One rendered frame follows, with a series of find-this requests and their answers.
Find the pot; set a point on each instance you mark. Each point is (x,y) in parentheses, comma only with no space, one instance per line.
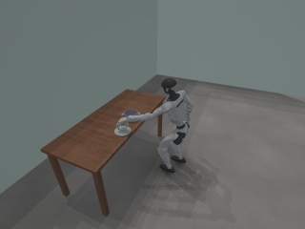
(131,112)

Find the right robot hand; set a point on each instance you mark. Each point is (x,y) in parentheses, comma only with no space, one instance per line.
(187,120)

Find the table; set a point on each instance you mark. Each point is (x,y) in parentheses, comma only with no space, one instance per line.
(91,143)

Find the robot left shin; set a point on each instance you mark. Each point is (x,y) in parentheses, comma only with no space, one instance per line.
(165,157)

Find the left robot upper arm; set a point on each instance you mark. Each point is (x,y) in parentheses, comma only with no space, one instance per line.
(161,110)

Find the lid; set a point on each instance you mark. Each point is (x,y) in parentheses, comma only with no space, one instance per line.
(122,133)

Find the left robot hand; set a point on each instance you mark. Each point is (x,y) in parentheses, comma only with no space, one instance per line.
(121,121)

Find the right robot thigh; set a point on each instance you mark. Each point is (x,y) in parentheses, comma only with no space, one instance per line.
(174,132)

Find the robot right forearm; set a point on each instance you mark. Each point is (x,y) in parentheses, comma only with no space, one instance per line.
(188,112)

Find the right robot upper arm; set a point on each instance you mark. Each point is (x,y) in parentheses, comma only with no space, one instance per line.
(186,100)

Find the robot left forearm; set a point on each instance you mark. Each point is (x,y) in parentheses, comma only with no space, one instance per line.
(139,117)

